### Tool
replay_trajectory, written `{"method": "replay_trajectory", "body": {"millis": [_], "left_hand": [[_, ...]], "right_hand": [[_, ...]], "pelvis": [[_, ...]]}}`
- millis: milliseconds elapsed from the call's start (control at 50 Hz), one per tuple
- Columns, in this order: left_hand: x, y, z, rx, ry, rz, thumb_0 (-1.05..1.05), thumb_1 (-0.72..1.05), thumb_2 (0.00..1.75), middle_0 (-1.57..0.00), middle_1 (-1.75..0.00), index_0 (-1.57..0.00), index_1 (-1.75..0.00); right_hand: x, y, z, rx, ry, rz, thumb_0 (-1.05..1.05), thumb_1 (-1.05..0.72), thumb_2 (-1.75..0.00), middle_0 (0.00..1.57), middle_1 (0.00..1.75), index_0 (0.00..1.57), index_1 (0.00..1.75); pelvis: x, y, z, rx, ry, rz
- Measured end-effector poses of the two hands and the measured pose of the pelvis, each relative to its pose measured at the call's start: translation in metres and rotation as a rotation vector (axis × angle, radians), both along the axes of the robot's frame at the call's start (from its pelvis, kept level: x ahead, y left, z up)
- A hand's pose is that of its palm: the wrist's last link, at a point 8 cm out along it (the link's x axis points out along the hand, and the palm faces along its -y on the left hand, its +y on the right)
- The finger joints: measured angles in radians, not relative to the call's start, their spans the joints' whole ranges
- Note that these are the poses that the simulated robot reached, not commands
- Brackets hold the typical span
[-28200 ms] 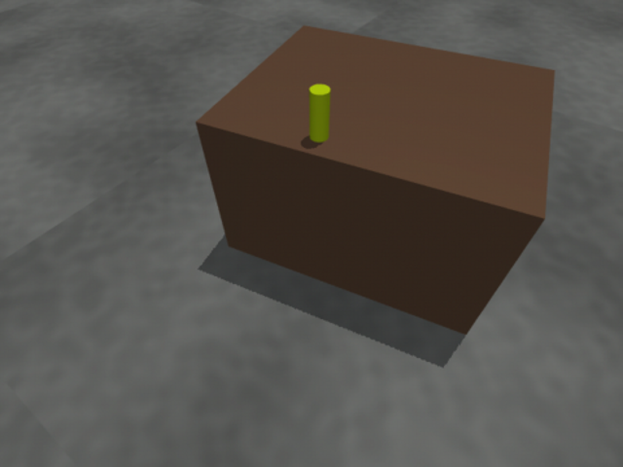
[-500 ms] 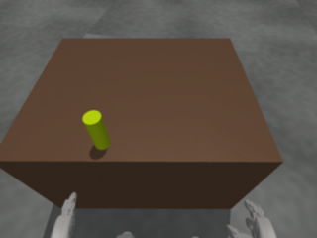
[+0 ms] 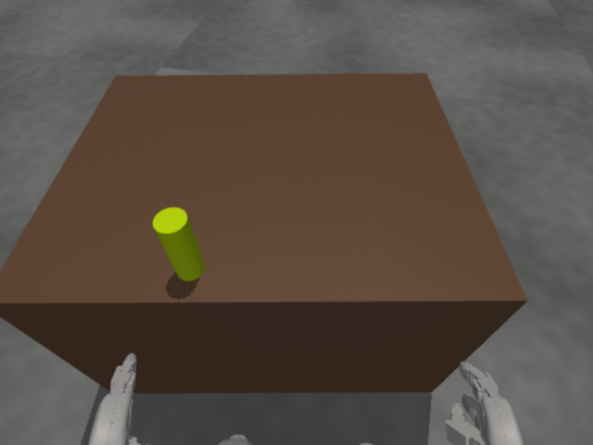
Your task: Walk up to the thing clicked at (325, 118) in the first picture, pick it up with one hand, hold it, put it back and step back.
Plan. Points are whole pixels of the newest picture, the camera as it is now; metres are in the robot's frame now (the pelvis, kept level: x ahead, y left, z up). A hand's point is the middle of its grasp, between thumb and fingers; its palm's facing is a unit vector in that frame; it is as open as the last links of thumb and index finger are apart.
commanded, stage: home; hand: left
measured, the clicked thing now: (181, 246) +0.45 +0.21 -0.05
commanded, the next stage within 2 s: stand in 1.62 s
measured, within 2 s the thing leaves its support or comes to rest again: neither
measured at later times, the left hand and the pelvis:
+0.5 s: hand (158, 418) +0.18 +0.19 -0.06, palm faces +0.11 -0.95 -0.28, open 17.7 cm; pelvis +0.01 +0.01 +0.00, yaw +0 degrees
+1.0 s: hand (154, 422) +0.18 +0.20 -0.06, palm faces +0.11 -0.95 -0.29, open 17.7 cm; pelvis +0.01 +0.01 +0.00, yaw +0 degrees
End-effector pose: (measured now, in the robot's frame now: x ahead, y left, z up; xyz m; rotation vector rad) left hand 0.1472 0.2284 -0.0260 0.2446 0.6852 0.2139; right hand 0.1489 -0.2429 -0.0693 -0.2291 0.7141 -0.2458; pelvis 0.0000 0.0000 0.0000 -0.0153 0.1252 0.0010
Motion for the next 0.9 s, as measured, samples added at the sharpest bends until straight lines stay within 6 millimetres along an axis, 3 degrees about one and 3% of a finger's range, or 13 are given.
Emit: {"method": "replay_trajectory", "body": {"millis": [420,900], "left_hand": [[0.011,0.008,-0.001,-0.009,0.03,0.009,-0.01,-0.59,0.03,-0.05,-0.04,-0.05,-0.05],[0.007,0.015,-0.002,-0.009,0.048,0.012,-0.01,-0.59,0.02,-0.05,-0.04,-0.04,-0.04]], "right_hand": [[0.009,0.015,0.0,-0.008,-0.012,0.008,0.02,-0.9,-0.9,0.2,0.3,0.21,0.3],[0.006,0.024,0.0,-0.011,-0.02,0.012,0.02,-0.9,-0.9,0.2,0.3,0.21,0.3]], "pelvis": [[0.01,0.009,0.001,-0.012,0.007,0.003],[0.007,0.015,0.0,-0.018,0.009,0.003]]}}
